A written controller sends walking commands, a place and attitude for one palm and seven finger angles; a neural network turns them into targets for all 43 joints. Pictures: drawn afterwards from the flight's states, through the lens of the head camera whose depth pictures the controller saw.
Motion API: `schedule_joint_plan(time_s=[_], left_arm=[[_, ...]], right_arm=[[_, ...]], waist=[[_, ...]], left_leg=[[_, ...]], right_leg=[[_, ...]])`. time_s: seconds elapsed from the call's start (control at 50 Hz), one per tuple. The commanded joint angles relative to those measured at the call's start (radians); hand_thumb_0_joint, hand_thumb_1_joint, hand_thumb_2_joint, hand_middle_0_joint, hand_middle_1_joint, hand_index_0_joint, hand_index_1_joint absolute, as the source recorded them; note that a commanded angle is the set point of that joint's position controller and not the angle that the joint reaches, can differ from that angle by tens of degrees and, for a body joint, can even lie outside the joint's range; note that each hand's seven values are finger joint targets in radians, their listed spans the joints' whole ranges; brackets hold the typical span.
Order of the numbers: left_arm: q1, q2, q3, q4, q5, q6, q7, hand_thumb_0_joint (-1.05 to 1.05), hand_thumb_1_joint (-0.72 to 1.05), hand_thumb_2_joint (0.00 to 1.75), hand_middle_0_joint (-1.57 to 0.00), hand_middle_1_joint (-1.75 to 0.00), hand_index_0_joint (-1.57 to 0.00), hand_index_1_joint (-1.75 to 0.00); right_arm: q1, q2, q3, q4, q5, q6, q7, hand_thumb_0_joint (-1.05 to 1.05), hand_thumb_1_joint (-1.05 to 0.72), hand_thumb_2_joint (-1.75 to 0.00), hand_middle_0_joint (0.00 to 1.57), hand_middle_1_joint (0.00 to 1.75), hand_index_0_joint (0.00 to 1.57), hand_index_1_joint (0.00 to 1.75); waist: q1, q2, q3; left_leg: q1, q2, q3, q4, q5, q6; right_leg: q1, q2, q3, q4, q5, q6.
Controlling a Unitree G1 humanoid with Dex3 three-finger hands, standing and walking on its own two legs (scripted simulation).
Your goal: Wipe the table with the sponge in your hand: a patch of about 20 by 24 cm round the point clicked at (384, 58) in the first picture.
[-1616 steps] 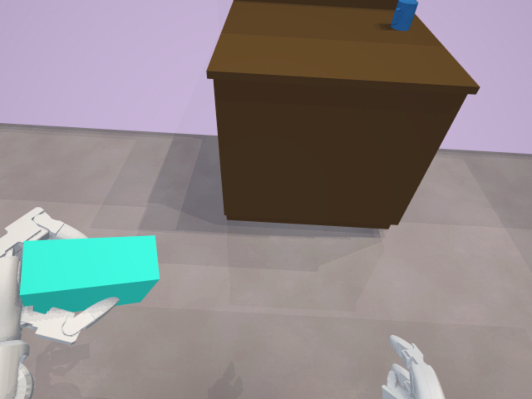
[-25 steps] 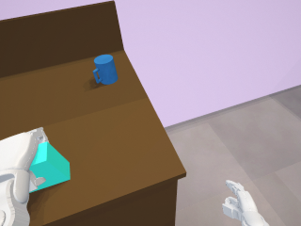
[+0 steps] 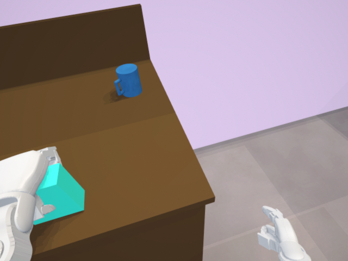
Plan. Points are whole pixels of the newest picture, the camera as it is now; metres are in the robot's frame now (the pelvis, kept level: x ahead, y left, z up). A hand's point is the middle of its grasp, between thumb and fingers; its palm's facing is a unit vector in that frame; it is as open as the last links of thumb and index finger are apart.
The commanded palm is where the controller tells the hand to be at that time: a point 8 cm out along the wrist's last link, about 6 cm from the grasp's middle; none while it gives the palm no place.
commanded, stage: lift the sponge slowly off the table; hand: left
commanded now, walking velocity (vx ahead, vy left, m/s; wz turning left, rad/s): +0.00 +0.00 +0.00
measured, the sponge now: (51, 199) +0.19 +0.32 +0.07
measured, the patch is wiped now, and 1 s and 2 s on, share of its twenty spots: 1.00 1.00 1.00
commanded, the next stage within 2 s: bring the sponge back beside the body in 1.32 s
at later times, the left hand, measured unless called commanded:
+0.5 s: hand (36, 172) +0.20 +0.30 +0.16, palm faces +0.13 -0.04 -0.99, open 9.5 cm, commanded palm +0.16 +0.31 +0.23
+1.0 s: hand (26, 159) +0.20 +0.30 +0.20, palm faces +0.15 -0.01 -0.99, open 9.5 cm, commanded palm +0.16 +0.31 +0.26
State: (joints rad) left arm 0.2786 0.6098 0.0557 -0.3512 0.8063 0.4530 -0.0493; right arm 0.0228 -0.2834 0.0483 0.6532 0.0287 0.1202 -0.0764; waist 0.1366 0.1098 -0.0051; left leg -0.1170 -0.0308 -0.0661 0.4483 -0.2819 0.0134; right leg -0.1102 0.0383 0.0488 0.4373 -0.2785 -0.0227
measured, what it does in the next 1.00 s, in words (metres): stands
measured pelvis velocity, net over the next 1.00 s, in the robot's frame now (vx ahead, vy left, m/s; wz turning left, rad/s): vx -0.03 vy -0.01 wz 0.01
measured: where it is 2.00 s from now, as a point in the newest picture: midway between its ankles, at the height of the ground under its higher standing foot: outside the picture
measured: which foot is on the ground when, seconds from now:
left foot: down 0.00-1.00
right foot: down 0.00-1.00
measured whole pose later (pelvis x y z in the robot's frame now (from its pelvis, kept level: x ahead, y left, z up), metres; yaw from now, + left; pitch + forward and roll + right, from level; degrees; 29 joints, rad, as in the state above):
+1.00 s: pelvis -0.03 -0.01 +0.00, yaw +0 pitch -4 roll +0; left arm 0.02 0.70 0.06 -0.30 0.78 0.52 -0.17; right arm -0.01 -0.30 0.07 0.66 0.04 0.11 -0.09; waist 0.14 0.13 -0.01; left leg -0.13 -0.02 -0.08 0.42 -0.23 -0.01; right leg -0.13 0.04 0.04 0.44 -0.24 -0.04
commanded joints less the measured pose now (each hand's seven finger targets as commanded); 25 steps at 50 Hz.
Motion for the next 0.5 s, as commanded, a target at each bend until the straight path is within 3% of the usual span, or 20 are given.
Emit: schedule_joint_plan(time_s=[0.0, 0.02, 0.06, 0.12, 0.16, 0.18, 0.24, 0.26, 0.28, 0.3, 0.34, 0.36, 0.38, 0.4, 0.44, 0.46, 0.48], left_arm=[[-0.211, 0.286, 0.210, -0.206, 0.042, -0.018, 0.054, 0.00, 0.10, 1.30, -1.20, -1.60, -1.20, -1.60], [-0.239, 0.255, 0.175, -0.195, 0.042, -0.015, 0.049, 0.00, 0.10, 1.30, -1.20, -1.60, -1.20, -1.60], [-0.258, 0.264, 0.183, -0.179, 0.043, -0.005, 0.044, 0.00, 0.10, 1.30, -1.20, -1.60, -1.20, -1.60], [-0.279, 0.275, 0.182, -0.185, 0.042, -0.004, 0.034, 0.00, 0.10, 1.30, -1.20, -1.60, -1.20, -1.60], [-0.279, 0.260, 0.168, -0.208, 0.041, 0.011, 0.025, 0.00, 0.10, 1.30, -1.20, -1.60, -1.20, -1.60], [-0.292, 0.232, 0.137, -0.200, 0.040, 0.009, 0.021, 0.00, 0.10, 1.30, -1.20, -1.60, -1.20, -1.60], [-0.350, 0.263, 0.143, -0.166, 0.050, 0.023, 0.009, 0.00, 0.10, 1.30, -1.20, -1.60, -1.20, -1.60], [-0.367, 0.263, 0.140, -0.155, 0.056, 0.037, 0.006, 0.00, 0.10, 1.30, -1.20, -1.60, -1.20, -1.60], [-0.398, 0.243, 0.114, -0.147, 0.058, 0.035, 0.003, 0.00, 0.10, 1.30, -1.20, -1.60, -1.20, -1.60], [-0.437, 0.285, 0.140, -0.121, 0.066, 0.032, 0.003, 0.00, 0.10, 1.30, -1.20, -1.60, -1.20, -1.60], [-0.447, 0.310, 0.160, -0.120, 0.071, 0.029, 0.001, 0.00, 0.10, 1.30, -1.20, -1.60, -1.20, -1.60], [-0.444, 0.325, 0.175, -0.141, 0.075, 0.034, 0.002, 0.00, 0.10, 1.30, -1.20, -1.60, -1.20, -1.60], [-0.454, 0.280, 0.136, -0.154, 0.069, 0.026, -0.001, 0.00, 0.10, 1.30, -1.20, -1.60, -1.20, -1.60], [-0.455, 0.307, 0.161, -0.159, 0.064, 0.019, -0.002, 0.00, 0.10, 1.30, -1.20, -1.60, -1.20, -1.60], [-0.410, 0.290, 0.159, -0.177, 0.049, 0.016, -0.008, 0.00, 0.10, 1.30, -1.20, -1.60, -1.20, -1.60], [-0.379, 0.302, 0.178, -0.173, 0.044, 0.028, -0.011, 0.00, 0.10, 1.30, -1.20, -1.60, -1.20, -1.60], [-0.389, 0.258, 0.134, -0.151, 0.039, 0.033, -0.017, 0.00, 0.10, 1.30, -1.20, -1.60, -1.20, -1.60]], right_arm=[[-0.202, -0.104, -0.039, -0.166, -0.003, -0.055, -0.013, 0.00, -0.90, -0.90, 0.20, 0.30, 0.20, 0.30], [-0.212, -0.103, -0.037, -0.166, -0.001, -0.053, -0.015, 0.00, -0.90, -0.90, 0.20, 0.30, 0.20, 0.30], [-0.237, -0.104, -0.032, -0.167, 0.003, -0.059, -0.017, 0.00, -0.90, -0.90, 0.20, 0.30, 0.20, 0.30], [-0.230, -0.106, -0.035, -0.164, 0.001, -0.057, -0.017, 0.00, -0.90, -0.90, 0.20, 0.30, 0.20, 0.30], [-0.266, -0.102, -0.030, -0.173, 0.006, -0.062, -0.016, 0.00, -0.90, -0.90, 0.20, 0.30, 0.20, 0.30], [-0.245, -0.099, -0.027, -0.171, 0.004, -0.063, -0.015, 0.00, -0.90, -0.90, 0.20, 0.30, 0.20, 0.30], [-0.248, -0.104, -0.028, -0.160, 0.002, -0.059, -0.021, 0.00, -0.90, -0.90, 0.20, 0.30, 0.20, 0.30], [-0.274, -0.103, -0.020, -0.166, 0.009, -0.063, -0.021, 0.00, -0.90, -0.90, 0.20, 0.30, 0.20, 0.30], [-0.258, -0.101, -0.019, -0.165, 0.007, -0.063, -0.023, 0.00, -0.90, -0.90, 0.20, 0.30, 0.20, 0.30], [-0.252, -0.107, -0.021, -0.153, 0.004, -0.062, -0.025, 0.00, -0.90, -0.90, 0.20, 0.30, 0.20, 0.30], [-0.261, -0.106, -0.022, -0.155, 0.001, -0.058, -0.025, 0.00, -0.90, -0.90, 0.20, 0.30, 0.20, 0.30], [-0.283, -0.106, -0.019, -0.165, 0.007, -0.060, -0.023, 0.00, -0.90, -0.90, 0.20, 0.30, 0.20, 0.30], [-0.273, -0.099, -0.018, -0.168, 0.006, -0.063, -0.020, 0.00, -0.90, -0.90, 0.20, 0.30, 0.20, 0.30], [-0.264, -0.100, -0.021, -0.161, 0.003, -0.063, -0.019, 0.00, -0.90, -0.90, 0.20, 0.30, 0.20, 0.30], [-0.268, -0.095, -0.023, -0.167, 0.002, -0.061, -0.014, 0.00, -0.90, -0.90, 0.20, 0.30, 0.20, 0.30], [-0.289, -0.098, -0.020, -0.175, 0.009, -0.064, -0.011, 0.00, -0.90, -0.90, 0.20, 0.30, 0.20, 0.30], [-0.272, -0.094, -0.016, -0.171, 0.008, -0.064, -0.010, 0.00, -0.90, -0.90, 0.20, 0.30, 0.20, 0.30]], waist=[[0.000, -0.012, -0.171], [-0.010, -0.018, -0.152], [-0.007, -0.017, -0.124], [-0.001, -0.024, -0.159], [0.003, 0.008, -0.153], [-0.006, -0.009, -0.151], [-0.006, -0.027, -0.138], [-0.006, -0.022, -0.121], [-0.015, -0.049, -0.123], [-0.012, -0.046, -0.128], [0.003, -0.037, -0.158], [0.009, -0.002, -0.171], [0.002, -0.008, -0.184], [0.008, -0.001, -0.194], [0.015, -0.011, -0.210], [0.018, 0.019, -0.185], [0.005, -0.020, -0.161]], left_leg=[[0.013, -0.012, 0.011, -0.040, 0.377, 0.026], [0.015, -0.014, 0.013, -0.043, 0.366, 0.026], [0.006, -0.012, 0.004, -0.054, 0.330, 0.025], [0.010, -0.014, 0.005, -0.061, 0.336, 0.024], [0.010, -0.012, 0.000, -0.068, 0.321, 0.024], [0.003, -0.012, 0.007, -0.070, 0.317, 0.022], [0.000, -0.012, 0.005, -0.083, 0.286, 0.023], [-0.010, -0.008, -0.003, -0.090, 0.260, 0.022], [-0.010, -0.009, 0.009, -0.090, 0.247, 0.024], [-0.010, -0.010, 0.005, -0.094, 0.240, 0.023], [-0.006, -0.016, 0.003, -0.093, 0.252, 0.025], [-0.003, -0.015, -0.004, -0.094, 0.251, 0.024], [0.001, -0.018, 0.006, -0.089, 0.266, 0.023], [0.007, -0.017, 0.002, -0.090, 0.279, 0.022], [0.010, -0.021, 0.000, -0.085, 0.300, 0.023], [-0.001, -0.017, -0.005, -0.088, 0.279, 0.022], [-0.012, -0.017, 0.008, -0.085, 0.266, 0.021]], right_leg=[[0.087, 0.005, 0.012, -0.041, 0.316, -0.038], [0.075, 0.006, 0.009, -0.051, 0.306, -0.035], [0.054, 0.015, 0.028, -0.066, 0.262, -0.042], [0.082, 0.004, 0.011, -0.058, 0.266, -0.038], [0.072, 0.012, 0.028, -0.062, 0.244, -0.045], [0.076, 0.003, 0.004, -0.057, 0.237, -0.039], [0.063, 0.003, 0.006, -0.074, 0.206, -0.036], [0.045, 0.013, 0.023, -0.082, 0.166, -0.045], [0.051, 0.002, 0.003, -0.080, 0.150, -0.037], [0.050, 0.003, 0.009, -0.086, 0.142, -0.039], [0.073, 0.001, 0.016, -0.081, 0.158, -0.041], [0.075, 0.010, 0.037, -0.079, 0.151, -0.052], [0.088, 0.001, 0.013, -0.068, 0.169, -0.045], [0.096, 0.003, 0.015, -0.069, 0.189, -0.046], [0.109, 0.002, 0.016, -0.062, 0.227, -0.044], [0.092, 0.010, 0.038, -0.068, 0.200, -0.050], [0.077, 0.001, 0.014, -0.066, 0.188, -0.040]])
